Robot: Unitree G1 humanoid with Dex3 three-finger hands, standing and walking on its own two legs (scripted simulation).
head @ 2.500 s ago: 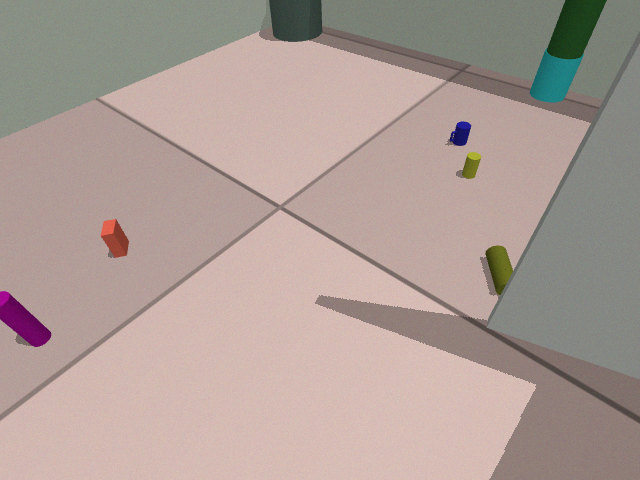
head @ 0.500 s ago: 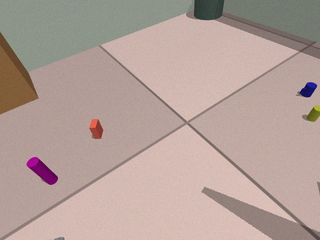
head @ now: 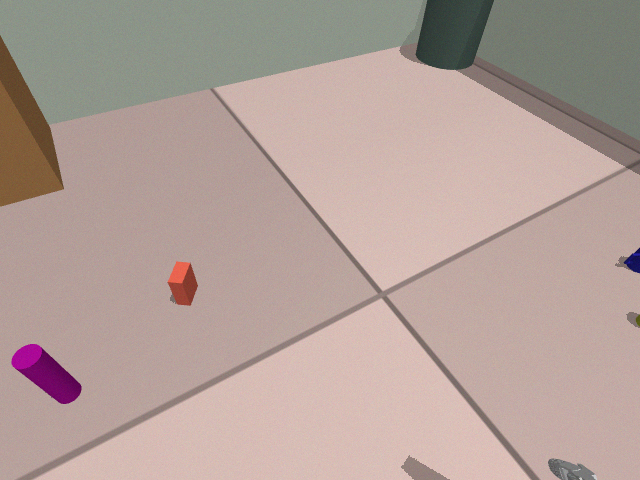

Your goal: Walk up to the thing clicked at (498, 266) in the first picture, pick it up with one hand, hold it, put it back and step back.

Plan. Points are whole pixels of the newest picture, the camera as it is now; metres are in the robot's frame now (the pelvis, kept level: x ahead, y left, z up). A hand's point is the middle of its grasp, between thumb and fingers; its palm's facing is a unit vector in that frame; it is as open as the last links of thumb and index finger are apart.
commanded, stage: walk up
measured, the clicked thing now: out of the picture +0.17 -0.95 -0.72
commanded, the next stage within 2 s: none
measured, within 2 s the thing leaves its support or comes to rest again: neither
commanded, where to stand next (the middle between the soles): +0.41 -0.07 m, yaw -1 degrees
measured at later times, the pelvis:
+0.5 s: pelvis +0.18 -0.07 -0.01, yaw -19 degrees
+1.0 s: pelvis +0.37 +0.02 -0.02, yaw -42 degrees
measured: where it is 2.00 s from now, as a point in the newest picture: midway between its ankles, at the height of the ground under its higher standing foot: (308, 443)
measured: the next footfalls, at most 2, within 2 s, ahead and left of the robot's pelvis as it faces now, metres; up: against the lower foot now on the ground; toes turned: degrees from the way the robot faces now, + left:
right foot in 0.38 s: +0.24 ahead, -0.20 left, +0.00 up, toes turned -21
left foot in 0.88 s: +0.56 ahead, +0.01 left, +0.00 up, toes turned -38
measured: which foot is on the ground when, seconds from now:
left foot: down 0.00-0.40, up 0.42-0.86, down 0.88-1.00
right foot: up 0.00-0.36, down 0.38-0.90, up 0.92-1.00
